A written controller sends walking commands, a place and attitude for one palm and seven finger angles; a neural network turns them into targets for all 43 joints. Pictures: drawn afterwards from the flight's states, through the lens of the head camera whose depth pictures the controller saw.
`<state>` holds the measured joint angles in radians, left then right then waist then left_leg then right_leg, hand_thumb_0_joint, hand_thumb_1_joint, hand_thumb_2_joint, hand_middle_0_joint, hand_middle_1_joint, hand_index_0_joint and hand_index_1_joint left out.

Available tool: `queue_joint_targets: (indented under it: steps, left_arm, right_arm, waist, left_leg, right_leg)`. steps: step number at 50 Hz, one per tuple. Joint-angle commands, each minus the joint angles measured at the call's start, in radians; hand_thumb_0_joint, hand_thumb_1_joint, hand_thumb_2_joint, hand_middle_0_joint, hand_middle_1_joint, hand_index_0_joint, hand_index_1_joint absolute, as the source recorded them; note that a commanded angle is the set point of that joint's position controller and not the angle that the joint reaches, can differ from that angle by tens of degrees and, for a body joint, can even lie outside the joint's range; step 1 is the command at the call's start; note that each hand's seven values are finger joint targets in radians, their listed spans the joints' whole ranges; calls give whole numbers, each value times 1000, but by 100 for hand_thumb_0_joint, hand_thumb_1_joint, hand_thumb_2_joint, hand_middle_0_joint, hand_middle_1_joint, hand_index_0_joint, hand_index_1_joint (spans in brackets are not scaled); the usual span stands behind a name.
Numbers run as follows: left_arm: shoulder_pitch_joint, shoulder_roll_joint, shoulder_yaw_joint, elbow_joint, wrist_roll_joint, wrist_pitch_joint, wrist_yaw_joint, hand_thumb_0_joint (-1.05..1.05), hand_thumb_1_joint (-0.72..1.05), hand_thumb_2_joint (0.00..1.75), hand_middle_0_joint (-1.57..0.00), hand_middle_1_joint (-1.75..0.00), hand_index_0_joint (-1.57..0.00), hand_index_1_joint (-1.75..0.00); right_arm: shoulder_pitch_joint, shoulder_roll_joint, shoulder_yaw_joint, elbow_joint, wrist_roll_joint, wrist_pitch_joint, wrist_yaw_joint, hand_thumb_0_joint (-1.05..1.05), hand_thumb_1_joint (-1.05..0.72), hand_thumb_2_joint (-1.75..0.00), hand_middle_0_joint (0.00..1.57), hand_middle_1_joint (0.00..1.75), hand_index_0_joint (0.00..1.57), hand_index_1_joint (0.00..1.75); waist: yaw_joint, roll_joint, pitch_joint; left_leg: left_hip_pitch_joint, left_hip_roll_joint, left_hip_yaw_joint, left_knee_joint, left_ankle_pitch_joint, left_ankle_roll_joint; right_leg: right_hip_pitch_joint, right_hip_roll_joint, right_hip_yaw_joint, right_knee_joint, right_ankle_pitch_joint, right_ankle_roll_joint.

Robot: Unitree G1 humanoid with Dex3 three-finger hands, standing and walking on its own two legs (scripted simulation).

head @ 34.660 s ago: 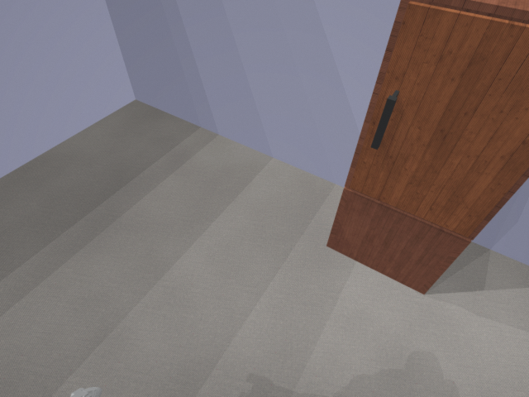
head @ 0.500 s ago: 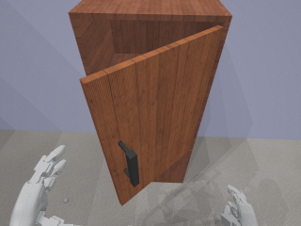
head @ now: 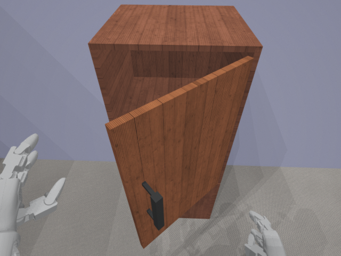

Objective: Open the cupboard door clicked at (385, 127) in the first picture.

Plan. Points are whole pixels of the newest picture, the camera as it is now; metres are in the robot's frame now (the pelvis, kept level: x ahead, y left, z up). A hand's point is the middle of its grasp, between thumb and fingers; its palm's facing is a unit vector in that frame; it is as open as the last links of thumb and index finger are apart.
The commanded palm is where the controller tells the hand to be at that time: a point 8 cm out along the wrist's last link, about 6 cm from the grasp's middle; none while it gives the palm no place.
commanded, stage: draw the hand back to the body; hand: left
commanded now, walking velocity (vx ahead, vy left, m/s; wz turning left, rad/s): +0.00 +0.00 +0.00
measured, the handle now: (153, 206) +0.25 +0.08 -0.03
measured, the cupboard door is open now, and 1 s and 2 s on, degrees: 42 42 42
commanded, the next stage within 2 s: step back with the hand held close in 0.46 s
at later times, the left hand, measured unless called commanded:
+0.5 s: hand (53, 184) +0.19 +0.23 +0.16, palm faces +0.44 -0.81 -0.40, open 7.4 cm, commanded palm +0.14 +0.27 +0.18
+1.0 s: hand (40, 195) +0.17 +0.24 +0.16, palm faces +0.33 -0.80 -0.50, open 7.4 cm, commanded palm +0.11 +0.28 +0.18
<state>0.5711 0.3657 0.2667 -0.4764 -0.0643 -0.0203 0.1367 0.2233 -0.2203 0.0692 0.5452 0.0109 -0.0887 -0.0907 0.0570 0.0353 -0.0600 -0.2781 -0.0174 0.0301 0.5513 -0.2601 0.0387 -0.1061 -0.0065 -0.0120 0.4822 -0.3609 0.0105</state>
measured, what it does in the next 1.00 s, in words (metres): stands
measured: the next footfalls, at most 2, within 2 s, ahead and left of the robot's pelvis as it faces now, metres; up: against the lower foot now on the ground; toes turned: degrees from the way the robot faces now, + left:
right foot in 1.82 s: -0.27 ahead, -0.05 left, +0.00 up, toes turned -7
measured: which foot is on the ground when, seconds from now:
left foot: down 0.00-1.00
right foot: down 0.00-1.00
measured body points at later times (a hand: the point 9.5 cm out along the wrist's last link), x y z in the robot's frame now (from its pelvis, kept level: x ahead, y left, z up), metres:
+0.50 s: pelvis +0.00 -0.03 +0.01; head -0.02 -0.04 +0.46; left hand +0.16 +0.27 +0.18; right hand +0.19 -0.25 -0.07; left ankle +0.02 +0.09 -0.73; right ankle -0.06 -0.13 -0.73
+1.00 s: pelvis -0.04 -0.01 +0.01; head -0.03 -0.02 +0.46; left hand +0.14 +0.29 +0.19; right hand +0.14 -0.26 -0.07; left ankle +0.02 +0.09 -0.73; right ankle -0.06 -0.13 -0.73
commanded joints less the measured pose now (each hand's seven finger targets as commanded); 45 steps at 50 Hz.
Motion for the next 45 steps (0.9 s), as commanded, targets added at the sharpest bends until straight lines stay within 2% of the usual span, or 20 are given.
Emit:
queue_joint_targets:
  steps: [1,3,4,5,8,12,15,17,19,22,28,29,30,31,33,35,37,40,42,45]
  left_arm:
    - [-118,169,171,-203,-4,-74,15,0,80,86,-20,-30,-20,-30]
    - [-149,172,185,-182,-8,-78,15,0,87,88,-20,-30,-20,-30]
    - [-179,192,204,-188,-9,-82,15,0,90,90,-20,-30,-20,-30]
    - [-148,153,178,-154,-9,-83,11,0,90,90,-20,-30,-20,-30]
    - [-106,109,135,-118,-15,-77,-4,0,90,90,-20,-30,-20,-30]
    - [-132,182,189,-167,-11,-89,1,0,90,90,-20,-30,-20,-30]
    - [-146,180,187,-192,-12,-94,1,0,90,90,-20,-30,-20,-30]
    - [-154,201,206,-190,-11,-97,4,0,90,90,-20,-30,-20,-30]
    - [-141,179,190,-176,-13,-97,2,0,90,90,-20,-30,-20,-30]
    - [-145,178,191,-158,-18,-98,-2,0,90,90,-20,-30,-20,-30]
    - [-148,163,177,-140,-19,-101,-10,0,90,90,-20,-30,-20,-30]
    - [-234,201,200,-153,-18,-106,-7,0,90,90,-20,-30,-20,-30]
    - [-303,299,302,-191,-4,-140,2,0,90,90,-20,-30,-20,-30]
    - [-219,245,260,-100,-3,-140,-8,0,90,90,-20,-30,-20,-30]
    - [-159,218,237,-96,3,-144,-17,0,90,90,-20,-30,-20,-30]
    - [-94,199,223,-106,4,-139,-20,0,90,90,-20,-30,-20,-30]
    - [-70,202,219,-137,3,-132,-18,0,90,90,-20,-30,-20,-30]
    - [-54,238,250,-184,0,-130,-7,0,90,90,-20,-30,-20,-30]
    - [-44,266,277,-185,-4,-131,1,0,90,90,-20,-30,-20,-30]
    - [-22,260,278,-183,-10,-136,8,0,90,90,-20,-30,-20,-30]
  right_arm:
    - [-129,-116,-63,-140,-5,-49,0,0,-90,-90,20,30,20,30]
    - [-137,-117,-67,-131,-4,-47,0,0,-90,-90,20,30,20,30]
    - [-141,-121,-70,-127,-5,-47,-2,0,-90,-90,20,30,20,30]
    - [-138,-116,-72,-122,-5,-48,0,0,-90,-90,20,30,20,30]
    - [-142,-120,-77,-124,-4,-42,11,0,-90,-90,20,30,20,30]
    - [-151,-124,-84,-121,-11,-40,5,0,-90,-90,20,30,20,30]
    - [-156,-115,-81,-116,-8,-46,3,0,-90,-90,20,30,20,30]
    - [-157,-115,-82,-107,-10,-50,-3,0,-90,-90,20,30,20,30]
    - [-158,-112,-82,-105,-9,-51,-3,0,-90,-90,20,30,20,30]
    - [-160,-113,-87,-100,-10,-51,-5,0,-90,-90,20,30,20,30]
    - [-167,-110,-90,-97,-10,-45,-3,0,-90,-90,20,30,20,30]
    - [-172,-115,-89,-91,-10,-45,-6,0,-90,-90,20,30,20,30]
    - [-144,-125,-91,-112,-6,-17,-5,0,-90,-90,20,30,20,30]
    - [-155,-119,-91,-93,-11,3,-5,0,-90,-90,20,30,20,30]
    - [-160,-118,-98,-109,-10,33,-3,0,-90,-90,20,30,20,30]
    - [-158,-122,-103,-128,-5,61,3,0,-90,-90,20,30,20,30]
    - [-162,-124,-107,-141,-1,81,1,0,-90,-90,20,30,20,30]
    - [-167,-123,-109,-162,3,98,-1,0,-90,-90,20,30,20,30]
    - [-173,-121,-111,-164,4,104,-6,0,-90,-90,20,30,20,30]
    - [-168,-117,-112,-171,7,106,-7,0,-90,-90,20,30,20,30]
  waist:
    - [-1,56,-28]
    - [-2,36,-13]
    - [0,50,-26]
    - [-3,43,-16]
    - [-3,16,6]
    - [8,-6,-49]
    - [4,45,-30]
    - [6,49,-36]
    - [4,50,-12]
    - [4,5,-9]
    - [4,9,-1]
    - [2,3,-8]
    - [-36,-16,61]
    - [-42,-62,44]
    - [-43,-52,-8]
    - [-43,-28,-70]
    - [-44,7,-93]
    - [-43,-1,-111]
    - [-41,15,-102]
    - [-46,3,-89]
  left_leg:
    - [190,49,-52,-127,210,-28]
    - [190,50,-51,-139,202,-27]
    - [203,48,-49,-142,199,-25]
    - [211,50,-45,-142,204,-25]
    - [209,50,-41,-153,221,-23]
    - [220,36,-23,-146,236,-14]
    - [235,32,-14,-141,232,-14]
    - [242,27,-9,-134,244,-12]
    - [248,26,-3,-131,245,-12]
    - [249,25,1,-128,256,-8]
    - [257,24,11,-129,260,-4]
    - [264,20,13,-129,252,-2]
    - [233,39,-5,-68,255,9]
    - [230,35,-4,-48,272,10]
    - [240,33,12,-43,356,9]
    - [259,41,21,-48,441,10]
    - [264,51,18,-56,489,9]
    - [265,67,8,-80,498,3]
    - [239,71,-3,-93,473,1]
    - [208,76,-4,-102,400,-5]
  right_leg:
    - [-120,26,-33,-106,236,-29]
    - [-106,25,-34,-115,236,-30]
    - [-107,26,-29,-123,238,-29]
    - [-108,26,-31,-123,238,-27]
    - [-93,23,-32,-133,259,-25]
    - [-50,20,-27,-147,306,-24]
    - [-68,19,-21,-158,310,-22]
    - [-62,17,-18,-167,330,-22]
    - [-81,19,-18,-173,337,-18]
    - [-71,18,-15,-182,365,-15]
    - [-68,11,-6,-181,383,-9]
    - [-80,12,-2,-195,382,-6]
    - [-165,-35,57,-236,485,15]
    - [-156,-50,46,-230,561,29]
    - [-115,-52,28,-192,697,46]
    - [-84,-47,15,-158,739,61]
    - [-78,-41,9,-141,712,59]
    - [-94,-25,11,-134,626,43]
    - [-99,-24,10,-133,563,33]
    - [-119,-21,24,-143,490,25]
